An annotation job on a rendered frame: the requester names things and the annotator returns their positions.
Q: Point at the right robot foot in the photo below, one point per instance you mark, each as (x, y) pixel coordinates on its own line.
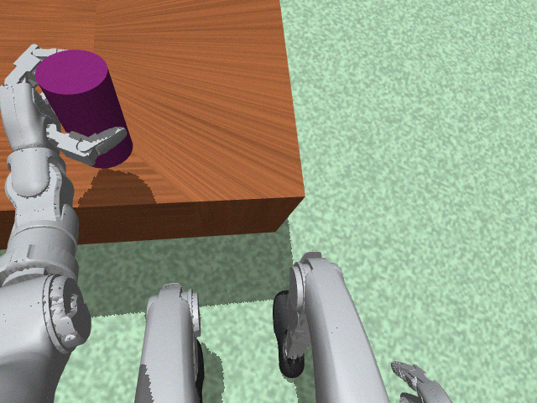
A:
(290, 368)

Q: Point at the left robot arm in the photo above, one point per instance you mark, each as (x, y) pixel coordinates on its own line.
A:
(43, 316)

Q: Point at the left robot hand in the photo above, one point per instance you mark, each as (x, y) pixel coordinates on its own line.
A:
(30, 121)

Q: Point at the can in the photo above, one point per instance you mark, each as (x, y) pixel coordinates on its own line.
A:
(79, 88)

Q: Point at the right robot hand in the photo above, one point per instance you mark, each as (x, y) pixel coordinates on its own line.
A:
(428, 391)

